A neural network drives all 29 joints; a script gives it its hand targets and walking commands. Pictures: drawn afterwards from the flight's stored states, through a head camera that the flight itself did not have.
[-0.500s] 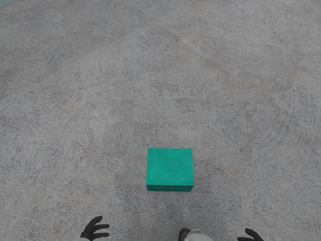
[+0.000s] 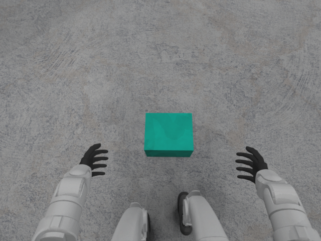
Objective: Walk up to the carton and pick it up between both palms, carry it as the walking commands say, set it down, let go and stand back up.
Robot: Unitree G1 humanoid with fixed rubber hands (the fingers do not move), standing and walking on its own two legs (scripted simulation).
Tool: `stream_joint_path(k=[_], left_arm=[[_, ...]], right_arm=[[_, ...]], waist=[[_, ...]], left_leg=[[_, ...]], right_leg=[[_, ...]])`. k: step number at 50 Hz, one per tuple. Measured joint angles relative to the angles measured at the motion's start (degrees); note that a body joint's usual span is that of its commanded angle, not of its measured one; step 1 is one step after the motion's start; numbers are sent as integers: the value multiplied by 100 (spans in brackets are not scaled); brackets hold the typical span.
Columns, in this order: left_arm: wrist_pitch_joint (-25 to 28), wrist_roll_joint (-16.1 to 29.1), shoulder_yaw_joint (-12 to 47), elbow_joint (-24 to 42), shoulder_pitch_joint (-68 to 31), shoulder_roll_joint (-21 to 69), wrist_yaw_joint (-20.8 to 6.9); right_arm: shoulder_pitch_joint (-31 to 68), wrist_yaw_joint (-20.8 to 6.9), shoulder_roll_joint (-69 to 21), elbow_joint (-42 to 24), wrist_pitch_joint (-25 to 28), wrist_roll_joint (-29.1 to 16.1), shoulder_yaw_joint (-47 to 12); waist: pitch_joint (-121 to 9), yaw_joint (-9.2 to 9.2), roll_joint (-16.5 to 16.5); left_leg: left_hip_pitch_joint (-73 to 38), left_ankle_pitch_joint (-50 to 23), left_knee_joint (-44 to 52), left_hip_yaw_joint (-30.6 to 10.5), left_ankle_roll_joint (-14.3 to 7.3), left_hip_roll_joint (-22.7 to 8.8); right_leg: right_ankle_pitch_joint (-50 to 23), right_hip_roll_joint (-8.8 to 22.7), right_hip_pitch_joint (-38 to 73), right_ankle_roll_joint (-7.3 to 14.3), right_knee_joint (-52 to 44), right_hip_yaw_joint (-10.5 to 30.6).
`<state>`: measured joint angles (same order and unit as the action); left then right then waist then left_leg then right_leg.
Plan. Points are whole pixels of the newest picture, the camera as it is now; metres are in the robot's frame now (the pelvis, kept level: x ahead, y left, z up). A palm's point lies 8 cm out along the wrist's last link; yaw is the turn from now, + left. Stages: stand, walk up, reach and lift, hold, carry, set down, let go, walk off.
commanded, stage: reach and lift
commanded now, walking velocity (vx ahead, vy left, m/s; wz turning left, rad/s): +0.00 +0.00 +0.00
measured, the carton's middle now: (168, 135) +0.55 -0.02 -0.62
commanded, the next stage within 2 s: none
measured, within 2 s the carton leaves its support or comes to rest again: neither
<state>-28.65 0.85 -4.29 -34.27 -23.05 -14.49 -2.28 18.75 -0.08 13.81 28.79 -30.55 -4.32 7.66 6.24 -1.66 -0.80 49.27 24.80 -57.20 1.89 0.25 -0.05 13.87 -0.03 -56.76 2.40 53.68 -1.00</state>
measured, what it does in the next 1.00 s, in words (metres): stands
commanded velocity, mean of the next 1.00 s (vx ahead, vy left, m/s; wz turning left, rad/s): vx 0.00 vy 0.00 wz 0.00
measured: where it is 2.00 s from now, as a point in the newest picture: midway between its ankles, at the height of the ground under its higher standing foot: (164, 231)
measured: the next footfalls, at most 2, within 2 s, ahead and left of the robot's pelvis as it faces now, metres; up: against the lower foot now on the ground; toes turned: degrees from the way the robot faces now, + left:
none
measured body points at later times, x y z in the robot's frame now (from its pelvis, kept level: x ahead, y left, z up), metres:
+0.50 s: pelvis +0.01 -0.01 -0.02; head +0.27 -0.02 +0.35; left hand +0.46 +0.21 -0.13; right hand +0.45 -0.26 -0.13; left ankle +0.03 +0.13 -0.67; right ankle +0.11 -0.09 -0.67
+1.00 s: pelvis +0.01 +0.00 -0.04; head +0.35 -0.02 +0.25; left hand +0.57 +0.18 -0.16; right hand +0.56 -0.27 -0.15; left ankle +0.03 +0.13 -0.67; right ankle +0.11 -0.09 -0.67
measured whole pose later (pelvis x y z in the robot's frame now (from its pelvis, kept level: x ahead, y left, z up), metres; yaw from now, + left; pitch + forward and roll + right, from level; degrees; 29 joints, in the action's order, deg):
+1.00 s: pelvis +0.01 +0.00 -0.04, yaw +4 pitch +45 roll +4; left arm -14.7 1.5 -16.3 -51.9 -75.5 -18.1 1.7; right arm 76.4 -5.6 26.2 54.9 -12.5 1.0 22.9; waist 4.9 -2.5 1.1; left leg 82.5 21.6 -59.0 2.4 0.2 1.9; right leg 11.0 1.8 -89.8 2.0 55.7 -0.2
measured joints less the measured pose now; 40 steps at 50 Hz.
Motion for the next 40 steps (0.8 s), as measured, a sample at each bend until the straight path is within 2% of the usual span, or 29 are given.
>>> stream_joint_path(k=[5,10,20,31,40], left_arm=[[7,-23,-43,-468,-716,-86,-35],[309,-29,-226,-818,-1213,-74,-66],[881,7,-550,-1049,-2095,-287,-62],[1276,191,-794,-1572,-3295,-443,-11],[1447,300,-870,-1682,-4339,-477,285]], right_arm=[[775,70,72,391,-1,-26,121],[1355,128,10,754,285,73,313],[2158,247,137,982,873,-39,565],[3596,-11,539,1792,1403,88,948],[4648,-291,963,2220,1783,240,1293]], waist=[[-128,26,46],[-259,-2,59],[-553,-120,14],[-683,-150,66],[-460,-152,188]], left_leg=[[333,-33,-35,-20,25,-8],[770,-72,-49,-46,51,11],[1733,-190,-32,-141,114,45],[2580,-260,-108,-119,85,112],[3096,-297,-205,-65,31,179]], right_leg=[[-32,-5,-330,36,32,-22],[-43,17,-771,64,78,-45],[-120,62,-1698,119,65,-133],[-198,127,-2520,75,112,-100],[-255,189,-3019,2,176,-36]])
